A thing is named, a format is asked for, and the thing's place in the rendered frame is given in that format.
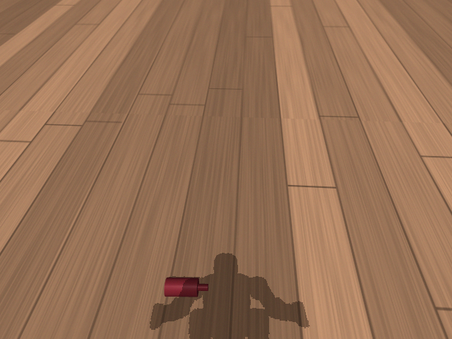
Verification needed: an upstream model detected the bottle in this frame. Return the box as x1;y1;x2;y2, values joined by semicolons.
164;278;208;297

